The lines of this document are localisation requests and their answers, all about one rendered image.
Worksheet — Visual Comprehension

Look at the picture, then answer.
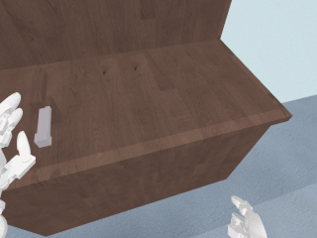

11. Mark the counter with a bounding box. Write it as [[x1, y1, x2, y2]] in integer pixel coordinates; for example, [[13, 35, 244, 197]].
[[0, 0, 293, 237]]

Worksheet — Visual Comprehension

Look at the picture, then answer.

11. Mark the left robot hand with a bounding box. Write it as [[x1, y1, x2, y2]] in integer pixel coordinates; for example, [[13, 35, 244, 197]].
[[0, 92, 36, 197]]

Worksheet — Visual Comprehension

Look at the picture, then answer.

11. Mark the tap lever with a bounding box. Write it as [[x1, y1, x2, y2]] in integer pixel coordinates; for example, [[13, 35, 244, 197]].
[[34, 106, 52, 148]]

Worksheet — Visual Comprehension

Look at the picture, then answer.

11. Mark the right robot hand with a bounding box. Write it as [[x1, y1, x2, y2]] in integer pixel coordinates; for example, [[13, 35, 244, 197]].
[[228, 195, 267, 238]]

